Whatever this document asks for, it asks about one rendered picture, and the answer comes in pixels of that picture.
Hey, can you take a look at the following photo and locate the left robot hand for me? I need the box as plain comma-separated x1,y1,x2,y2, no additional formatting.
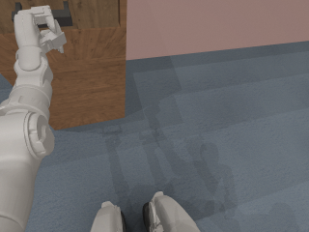
14,5,67,53

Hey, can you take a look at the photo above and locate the drawer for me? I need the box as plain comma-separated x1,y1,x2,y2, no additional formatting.
0,0,119,34

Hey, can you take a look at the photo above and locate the cabinet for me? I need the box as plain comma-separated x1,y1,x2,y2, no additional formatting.
0,0,127,131

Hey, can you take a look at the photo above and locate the handle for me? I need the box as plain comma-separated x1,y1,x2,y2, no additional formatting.
12,1,73,28

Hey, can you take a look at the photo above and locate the left robot upper arm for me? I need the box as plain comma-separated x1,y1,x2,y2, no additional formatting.
0,111,55,232

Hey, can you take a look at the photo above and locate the right robot thigh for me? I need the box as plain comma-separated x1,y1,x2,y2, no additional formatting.
149,195,201,232

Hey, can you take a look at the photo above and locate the left robot thigh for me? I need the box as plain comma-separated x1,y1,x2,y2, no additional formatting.
90,205,123,232

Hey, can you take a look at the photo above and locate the robot thigh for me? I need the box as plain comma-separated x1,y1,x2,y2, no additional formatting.
149,195,201,232
90,205,123,232

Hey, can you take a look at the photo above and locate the robot left forearm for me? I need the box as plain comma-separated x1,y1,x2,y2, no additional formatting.
0,45,53,123

